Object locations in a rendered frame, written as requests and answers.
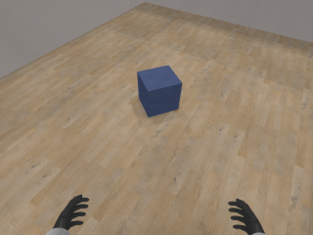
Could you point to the robot right hand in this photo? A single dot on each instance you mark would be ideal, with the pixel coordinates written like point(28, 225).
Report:
point(252, 224)

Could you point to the carton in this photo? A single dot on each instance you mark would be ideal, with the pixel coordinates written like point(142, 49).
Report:
point(159, 90)

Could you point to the robot left hand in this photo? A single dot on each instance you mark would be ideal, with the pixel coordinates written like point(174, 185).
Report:
point(68, 214)

